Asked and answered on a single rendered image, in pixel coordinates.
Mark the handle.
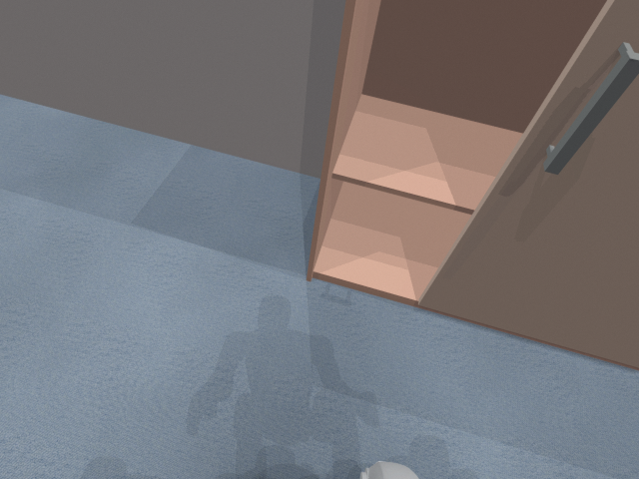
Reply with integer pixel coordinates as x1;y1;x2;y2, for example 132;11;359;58
543;42;639;175

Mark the wardrobe door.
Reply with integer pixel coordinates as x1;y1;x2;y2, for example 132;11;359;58
418;0;639;368

